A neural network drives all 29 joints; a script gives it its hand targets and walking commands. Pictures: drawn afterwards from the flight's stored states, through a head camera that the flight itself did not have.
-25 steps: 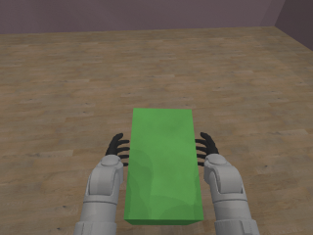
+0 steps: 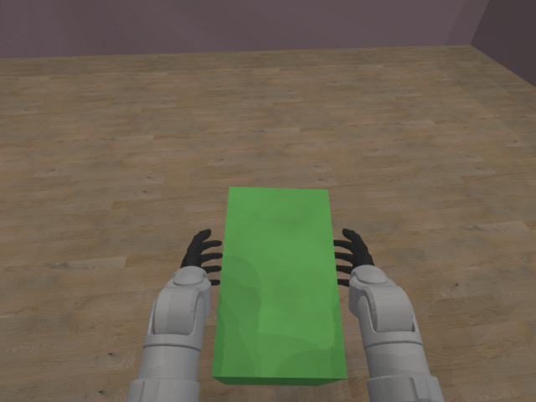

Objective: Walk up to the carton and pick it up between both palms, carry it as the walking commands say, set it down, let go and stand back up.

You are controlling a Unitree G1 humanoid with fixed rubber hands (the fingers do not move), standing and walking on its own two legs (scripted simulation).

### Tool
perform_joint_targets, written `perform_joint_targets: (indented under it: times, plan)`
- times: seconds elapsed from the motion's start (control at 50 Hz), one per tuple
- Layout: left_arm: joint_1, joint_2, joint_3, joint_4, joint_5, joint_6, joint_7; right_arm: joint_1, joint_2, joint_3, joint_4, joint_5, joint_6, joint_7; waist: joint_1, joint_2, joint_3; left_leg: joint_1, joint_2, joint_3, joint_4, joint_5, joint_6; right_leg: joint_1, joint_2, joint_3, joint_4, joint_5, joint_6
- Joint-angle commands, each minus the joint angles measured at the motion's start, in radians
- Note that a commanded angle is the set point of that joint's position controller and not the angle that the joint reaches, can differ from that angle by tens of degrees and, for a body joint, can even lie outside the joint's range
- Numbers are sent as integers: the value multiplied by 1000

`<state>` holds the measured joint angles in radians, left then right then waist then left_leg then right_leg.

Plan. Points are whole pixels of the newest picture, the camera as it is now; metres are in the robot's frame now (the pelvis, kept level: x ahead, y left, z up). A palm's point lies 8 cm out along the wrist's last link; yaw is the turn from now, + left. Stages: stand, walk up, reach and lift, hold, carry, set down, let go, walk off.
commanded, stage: carry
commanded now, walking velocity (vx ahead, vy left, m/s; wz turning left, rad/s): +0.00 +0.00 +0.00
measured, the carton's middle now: (275, 290) +0.32 +0.00 -0.03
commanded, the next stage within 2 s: none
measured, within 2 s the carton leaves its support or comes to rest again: neither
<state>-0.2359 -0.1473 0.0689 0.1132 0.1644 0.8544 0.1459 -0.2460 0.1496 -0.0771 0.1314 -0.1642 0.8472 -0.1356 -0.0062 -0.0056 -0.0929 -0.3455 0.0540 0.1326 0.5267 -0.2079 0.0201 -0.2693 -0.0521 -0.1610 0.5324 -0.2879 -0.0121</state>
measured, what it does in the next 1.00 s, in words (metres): stands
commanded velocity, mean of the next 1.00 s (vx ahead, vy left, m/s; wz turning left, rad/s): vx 0.00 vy -0.04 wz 0.00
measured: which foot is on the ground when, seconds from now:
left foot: down 0.00-1.00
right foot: down 0.00-1.00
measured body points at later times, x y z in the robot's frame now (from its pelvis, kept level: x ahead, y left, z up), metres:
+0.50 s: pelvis +0.00 +0.00 +0.00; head -0.02 +0.01 +0.45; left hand +0.31 +0.13 +0.04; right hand +0.30 -0.13 +0.04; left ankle +0.04 +0.11 -0.73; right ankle +0.00 -0.11 -0.73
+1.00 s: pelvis +0.00 +0.00 +0.00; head -0.01 +0.00 +0.45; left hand +0.30 +0.12 +0.07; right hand +0.30 -0.13 +0.07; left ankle +0.04 +0.11 -0.73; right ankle +0.00 -0.11 -0.73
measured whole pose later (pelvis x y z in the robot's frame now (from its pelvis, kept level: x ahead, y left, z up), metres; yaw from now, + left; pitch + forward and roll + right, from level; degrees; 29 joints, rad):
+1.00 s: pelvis +0.00 +0.00 +0.00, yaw +0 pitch +2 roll +0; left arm -0.22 -0.14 0.03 -0.08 0.12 0.95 0.19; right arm -0.21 0.14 -0.03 -0.08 -0.11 0.95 -0.18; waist -0.01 -0.01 -0.09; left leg -0.38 0.07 0.14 0.56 -0.22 0.02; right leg -0.30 -0.05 -0.16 0.56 -0.30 -0.01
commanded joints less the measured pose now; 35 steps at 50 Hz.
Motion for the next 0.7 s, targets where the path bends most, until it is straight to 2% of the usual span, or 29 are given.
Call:
perform_joint_targets:
  times: [0.0, 0.68]
  plan:
    - [-405, -921, -457, -123, -250, -57, -213, -368, 965, 450, -105, 245, -44, 213, -1, 12, -253, 113, 102, -125, -73, 141, 15, 69, -103, 121, -81, 163, -15]
    - [-407, -927, -466, -94, -247, -79, -228, -378, 967, 462, -83, 246, -66, 228, -1, 11, -250, 119, 100, -124, -72, 146, 12, 69, -103, 123, -82, 167, -15]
